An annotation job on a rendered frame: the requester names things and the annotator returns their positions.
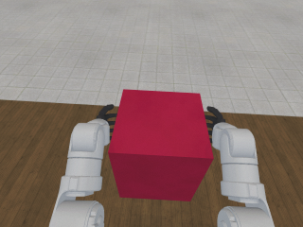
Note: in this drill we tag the robot right forearm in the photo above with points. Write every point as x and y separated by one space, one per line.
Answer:
239 166

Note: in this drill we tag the robot right upper arm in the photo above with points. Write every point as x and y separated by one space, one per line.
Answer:
241 216

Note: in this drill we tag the robot left upper arm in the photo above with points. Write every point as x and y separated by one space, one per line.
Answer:
74 213

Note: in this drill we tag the robot right hand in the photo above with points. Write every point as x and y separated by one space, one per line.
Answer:
218 118

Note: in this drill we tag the carton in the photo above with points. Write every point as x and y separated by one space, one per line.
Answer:
160 147

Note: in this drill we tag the robot left hand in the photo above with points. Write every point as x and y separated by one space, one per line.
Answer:
105 116

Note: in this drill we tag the robot left forearm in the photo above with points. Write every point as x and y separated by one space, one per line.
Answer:
82 175

